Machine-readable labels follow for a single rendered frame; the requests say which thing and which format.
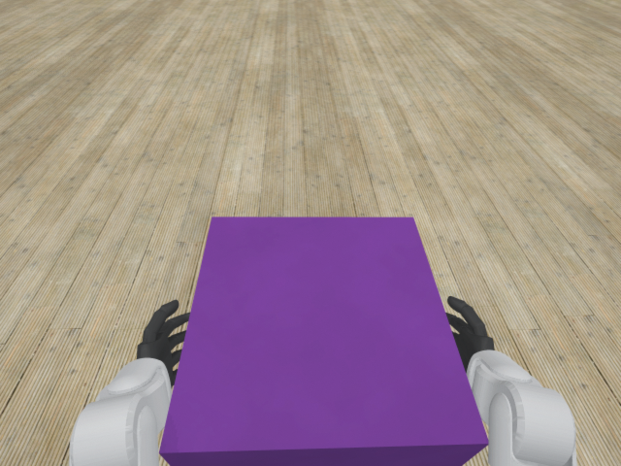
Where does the carton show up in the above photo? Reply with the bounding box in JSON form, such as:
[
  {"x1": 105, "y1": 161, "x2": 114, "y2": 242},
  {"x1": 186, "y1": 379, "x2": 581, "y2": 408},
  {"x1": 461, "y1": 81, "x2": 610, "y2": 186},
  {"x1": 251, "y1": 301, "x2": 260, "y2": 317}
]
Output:
[{"x1": 159, "y1": 216, "x2": 488, "y2": 466}]

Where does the robot right forearm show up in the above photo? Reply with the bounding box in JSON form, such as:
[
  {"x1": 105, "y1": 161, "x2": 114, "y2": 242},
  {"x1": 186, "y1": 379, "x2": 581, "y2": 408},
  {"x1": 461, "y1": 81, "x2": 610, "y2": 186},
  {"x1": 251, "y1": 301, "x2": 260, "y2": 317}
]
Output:
[{"x1": 467, "y1": 350, "x2": 577, "y2": 466}]

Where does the robot right hand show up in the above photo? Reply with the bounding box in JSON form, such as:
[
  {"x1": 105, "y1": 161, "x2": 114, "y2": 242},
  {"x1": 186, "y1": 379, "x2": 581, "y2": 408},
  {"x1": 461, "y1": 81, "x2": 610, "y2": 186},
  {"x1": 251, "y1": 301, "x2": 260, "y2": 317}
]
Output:
[{"x1": 446, "y1": 296, "x2": 495, "y2": 374}]

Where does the robot left forearm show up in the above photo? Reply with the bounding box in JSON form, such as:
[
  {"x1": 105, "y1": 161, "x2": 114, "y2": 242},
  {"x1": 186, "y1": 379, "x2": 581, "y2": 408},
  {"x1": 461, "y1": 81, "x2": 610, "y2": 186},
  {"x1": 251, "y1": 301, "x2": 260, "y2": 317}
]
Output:
[{"x1": 69, "y1": 358, "x2": 172, "y2": 466}]

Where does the robot left hand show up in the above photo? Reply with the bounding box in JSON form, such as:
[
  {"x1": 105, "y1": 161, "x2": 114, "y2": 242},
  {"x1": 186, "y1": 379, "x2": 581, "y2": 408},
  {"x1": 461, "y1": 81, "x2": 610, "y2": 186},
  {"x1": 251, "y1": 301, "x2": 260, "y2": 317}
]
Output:
[{"x1": 137, "y1": 300, "x2": 190, "y2": 388}]

